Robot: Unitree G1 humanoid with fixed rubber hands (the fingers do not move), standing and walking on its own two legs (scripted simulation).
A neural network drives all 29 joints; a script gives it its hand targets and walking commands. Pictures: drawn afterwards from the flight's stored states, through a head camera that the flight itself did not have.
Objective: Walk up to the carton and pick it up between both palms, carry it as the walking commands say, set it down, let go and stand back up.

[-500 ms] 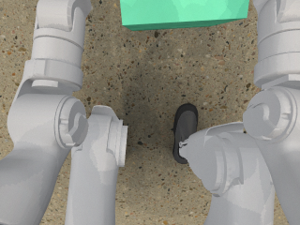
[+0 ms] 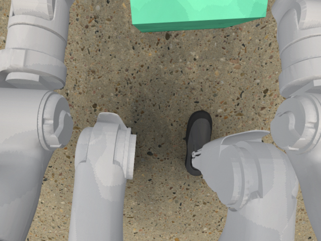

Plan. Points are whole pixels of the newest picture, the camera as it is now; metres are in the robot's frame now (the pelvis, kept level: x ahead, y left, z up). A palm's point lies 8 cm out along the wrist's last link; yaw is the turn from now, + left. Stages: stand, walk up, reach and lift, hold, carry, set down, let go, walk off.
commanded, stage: set down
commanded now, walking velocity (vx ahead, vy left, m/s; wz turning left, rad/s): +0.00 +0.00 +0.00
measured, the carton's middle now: out of the picture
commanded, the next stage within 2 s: let go in 1.46 s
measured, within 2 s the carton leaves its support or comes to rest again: neither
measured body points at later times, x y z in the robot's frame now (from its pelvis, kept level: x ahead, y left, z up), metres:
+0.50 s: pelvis -0.02 +0.00 +0.03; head +0.35 +0.00 +0.27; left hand +0.59 +0.17 -0.09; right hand +0.57 -0.20 -0.11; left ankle +0.07 +0.13 -0.34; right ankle +0.13 -0.11 -0.34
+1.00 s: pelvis -0.02 +0.01 +0.16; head +0.35 +0.00 +0.39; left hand +0.60 +0.18 +0.06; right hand +0.58 -0.20 +0.04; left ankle +0.07 +0.13 -0.34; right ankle +0.12 -0.11 -0.34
